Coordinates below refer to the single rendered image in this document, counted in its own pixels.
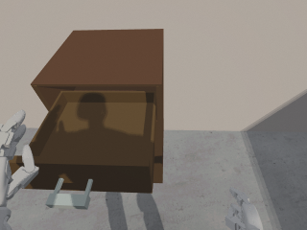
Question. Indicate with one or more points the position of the handle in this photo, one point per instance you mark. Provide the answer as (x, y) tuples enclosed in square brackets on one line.
[(69, 201)]

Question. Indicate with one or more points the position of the robot left forearm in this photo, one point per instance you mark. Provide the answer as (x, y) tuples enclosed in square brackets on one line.
[(5, 214)]

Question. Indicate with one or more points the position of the drawer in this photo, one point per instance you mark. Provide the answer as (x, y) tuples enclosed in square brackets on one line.
[(107, 136)]

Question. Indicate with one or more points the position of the right robot hand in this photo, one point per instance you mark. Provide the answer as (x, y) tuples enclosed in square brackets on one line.
[(246, 218)]

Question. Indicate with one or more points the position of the cabinet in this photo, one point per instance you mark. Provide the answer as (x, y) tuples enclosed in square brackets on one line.
[(109, 60)]

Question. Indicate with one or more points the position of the left robot hand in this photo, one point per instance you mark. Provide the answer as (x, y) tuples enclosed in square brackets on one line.
[(10, 135)]

